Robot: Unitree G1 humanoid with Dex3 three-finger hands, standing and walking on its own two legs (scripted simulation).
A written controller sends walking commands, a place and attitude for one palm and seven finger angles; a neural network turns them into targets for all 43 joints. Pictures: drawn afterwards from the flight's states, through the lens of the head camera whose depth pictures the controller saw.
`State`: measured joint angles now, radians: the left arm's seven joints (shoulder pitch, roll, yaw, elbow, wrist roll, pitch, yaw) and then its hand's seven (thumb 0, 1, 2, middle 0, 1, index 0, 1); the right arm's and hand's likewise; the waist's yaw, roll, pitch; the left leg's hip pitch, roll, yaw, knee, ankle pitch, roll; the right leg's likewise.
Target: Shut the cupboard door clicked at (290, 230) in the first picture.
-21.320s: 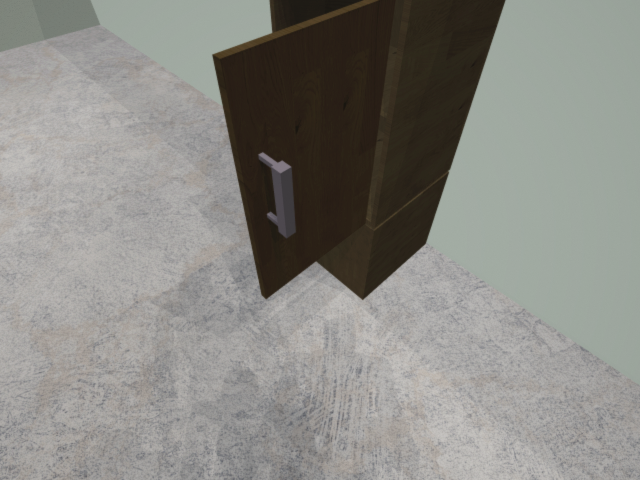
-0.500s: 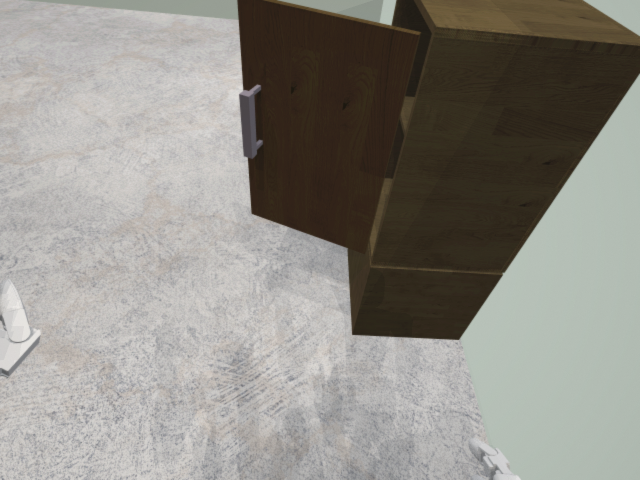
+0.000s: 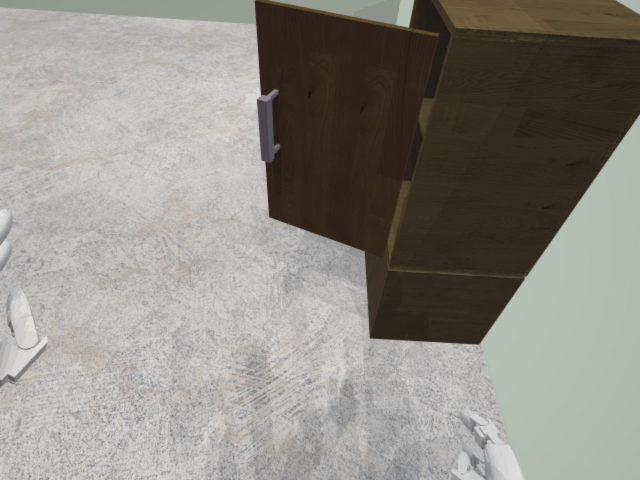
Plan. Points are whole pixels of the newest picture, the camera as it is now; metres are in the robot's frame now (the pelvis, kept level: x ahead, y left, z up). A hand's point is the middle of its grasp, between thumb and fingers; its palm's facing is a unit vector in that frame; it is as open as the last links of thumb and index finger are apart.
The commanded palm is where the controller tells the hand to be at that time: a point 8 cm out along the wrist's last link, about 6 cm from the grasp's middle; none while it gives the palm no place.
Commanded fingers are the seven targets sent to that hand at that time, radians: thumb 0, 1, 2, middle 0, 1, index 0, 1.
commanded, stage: let the arm hang, fingers relaxed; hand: left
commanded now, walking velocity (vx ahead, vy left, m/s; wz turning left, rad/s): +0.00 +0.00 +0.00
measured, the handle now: (271, 126) +0.87 +0.15 -0.01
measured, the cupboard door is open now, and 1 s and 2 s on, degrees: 68 68 68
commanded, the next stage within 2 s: look to check the result in 1.12 s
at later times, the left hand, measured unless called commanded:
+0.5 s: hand out of the picture -0.05 +0.17 -0.18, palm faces +0.05 -0.98 -0.18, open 7.2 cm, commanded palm none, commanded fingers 0.00 0.90 0.90 -0.20 -0.30 -0.20 -0.30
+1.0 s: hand out of the picture +0.02 +0.17 -0.17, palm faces +0.03 -0.98 -0.20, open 7.4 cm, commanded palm none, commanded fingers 0.00 0.90 0.90 -0.20 -0.30 -0.20 -0.30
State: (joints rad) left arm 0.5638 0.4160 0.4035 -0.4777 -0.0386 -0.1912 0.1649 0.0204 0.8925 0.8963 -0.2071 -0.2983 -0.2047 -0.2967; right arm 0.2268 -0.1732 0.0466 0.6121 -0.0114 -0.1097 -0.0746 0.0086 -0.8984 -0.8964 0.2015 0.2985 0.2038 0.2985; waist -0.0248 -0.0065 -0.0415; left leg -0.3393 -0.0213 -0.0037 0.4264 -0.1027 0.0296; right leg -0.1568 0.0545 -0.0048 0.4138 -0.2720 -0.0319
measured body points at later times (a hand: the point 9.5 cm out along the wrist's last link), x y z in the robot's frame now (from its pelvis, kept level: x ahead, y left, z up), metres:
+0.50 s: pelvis +0.00 -0.01 +0.00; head +0.02 +0.01 +0.45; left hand -0.05 +0.22 -0.17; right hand +0.00 -0.27 -0.14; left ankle +0.08 +0.09 -0.74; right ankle -0.03 -0.10 -0.74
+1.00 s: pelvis +0.01 -0.01 +0.00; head +0.00 -0.01 +0.45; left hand +0.02 +0.22 -0.16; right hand +0.03 -0.24 -0.16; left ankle +0.08 +0.09 -0.74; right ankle -0.03 -0.10 -0.74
